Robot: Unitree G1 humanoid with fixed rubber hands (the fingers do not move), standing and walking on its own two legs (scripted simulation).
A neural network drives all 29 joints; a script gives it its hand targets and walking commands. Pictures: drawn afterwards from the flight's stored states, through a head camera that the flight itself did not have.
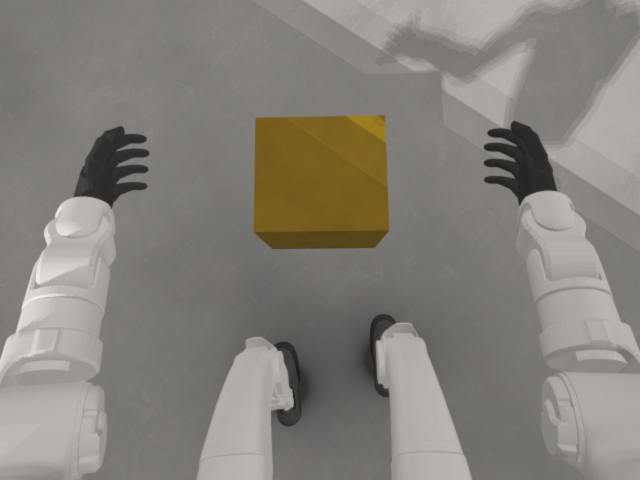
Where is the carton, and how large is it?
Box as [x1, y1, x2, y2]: [254, 115, 388, 248]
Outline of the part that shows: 384,115 255,118 254,232 272,248 374,247 388,230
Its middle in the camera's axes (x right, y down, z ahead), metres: +0.00 -0.13 +0.94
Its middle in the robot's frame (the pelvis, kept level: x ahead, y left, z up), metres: +0.57 +0.01 -0.54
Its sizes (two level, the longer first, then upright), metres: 0.278 0.250 0.263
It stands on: the floor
